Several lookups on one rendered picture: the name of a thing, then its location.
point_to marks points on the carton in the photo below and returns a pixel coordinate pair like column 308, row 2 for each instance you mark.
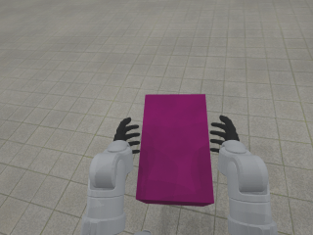
column 175, row 163

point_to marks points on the left robot hand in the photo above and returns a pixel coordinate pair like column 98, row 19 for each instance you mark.
column 121, row 133

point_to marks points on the right robot hand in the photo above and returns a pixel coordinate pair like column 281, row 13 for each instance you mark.
column 229, row 134

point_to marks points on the robot right forearm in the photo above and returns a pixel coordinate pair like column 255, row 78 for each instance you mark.
column 248, row 190

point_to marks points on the robot left forearm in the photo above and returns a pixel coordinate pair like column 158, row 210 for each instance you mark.
column 105, row 213

